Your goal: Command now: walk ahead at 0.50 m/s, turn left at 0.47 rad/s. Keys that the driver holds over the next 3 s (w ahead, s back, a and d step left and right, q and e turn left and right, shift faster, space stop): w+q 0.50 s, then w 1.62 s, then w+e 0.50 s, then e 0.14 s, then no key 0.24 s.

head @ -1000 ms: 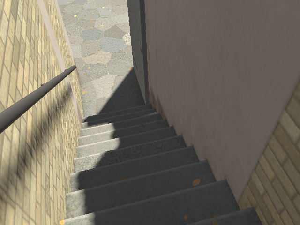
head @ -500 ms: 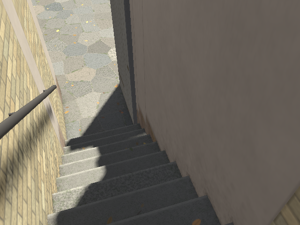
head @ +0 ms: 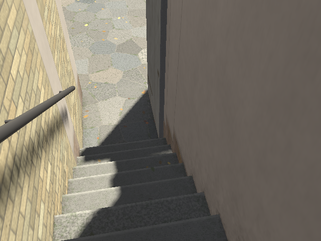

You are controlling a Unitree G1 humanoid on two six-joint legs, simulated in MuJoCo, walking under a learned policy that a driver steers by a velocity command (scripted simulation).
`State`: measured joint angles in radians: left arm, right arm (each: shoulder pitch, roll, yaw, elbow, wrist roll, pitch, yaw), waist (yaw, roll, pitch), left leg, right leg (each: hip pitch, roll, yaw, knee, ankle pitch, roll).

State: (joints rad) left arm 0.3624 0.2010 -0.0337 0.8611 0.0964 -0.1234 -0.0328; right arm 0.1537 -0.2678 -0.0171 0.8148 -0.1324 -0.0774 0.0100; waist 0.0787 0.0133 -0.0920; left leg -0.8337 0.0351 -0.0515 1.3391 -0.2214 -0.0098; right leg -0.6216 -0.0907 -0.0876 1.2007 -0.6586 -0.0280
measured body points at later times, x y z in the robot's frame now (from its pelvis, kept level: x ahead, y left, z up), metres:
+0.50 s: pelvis +0.24 +0.07 -0.20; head +0.25 +0.08 +0.25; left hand +0.36 +0.32 -0.32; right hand +0.22 -0.12 -0.35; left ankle +0.11 +0.13 -0.83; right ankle +0.46 -0.02 -0.88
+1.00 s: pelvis +0.49 +0.10 -0.38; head +0.50 +0.12 +0.07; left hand +0.30 +0.21 -0.53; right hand +0.73 -0.02 -0.49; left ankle +0.61 +0.30 -1.06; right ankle +0.43 -0.01 -1.02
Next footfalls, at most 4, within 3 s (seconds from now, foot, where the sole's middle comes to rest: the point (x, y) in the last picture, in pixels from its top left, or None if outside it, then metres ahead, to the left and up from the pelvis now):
0.16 left None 0.15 0.14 -0.87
0.60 right None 0.46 0.01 -1.06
1.12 left None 0.64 0.28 -1.24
1.62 right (150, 214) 0.96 0.16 -1.43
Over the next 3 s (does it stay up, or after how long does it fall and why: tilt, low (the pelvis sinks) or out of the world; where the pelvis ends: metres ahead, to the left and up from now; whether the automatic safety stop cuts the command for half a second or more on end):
stays up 1.45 0.43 -1.11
